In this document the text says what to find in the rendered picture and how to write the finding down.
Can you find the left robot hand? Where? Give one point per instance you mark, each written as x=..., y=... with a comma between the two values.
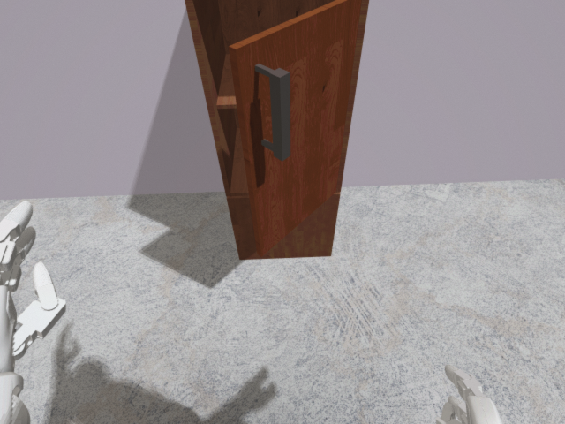
x=40, y=316

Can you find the right robot hand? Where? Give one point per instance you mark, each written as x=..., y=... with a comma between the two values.
x=478, y=409

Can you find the robot left forearm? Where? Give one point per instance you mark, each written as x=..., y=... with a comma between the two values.
x=12, y=409

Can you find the cupboard door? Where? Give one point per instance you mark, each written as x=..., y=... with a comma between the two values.
x=317, y=48

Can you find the handle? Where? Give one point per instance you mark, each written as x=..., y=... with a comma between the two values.
x=279, y=81

